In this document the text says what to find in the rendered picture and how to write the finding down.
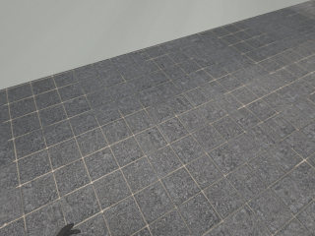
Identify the robot left hand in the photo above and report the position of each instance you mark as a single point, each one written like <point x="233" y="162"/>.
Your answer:
<point x="66" y="231"/>

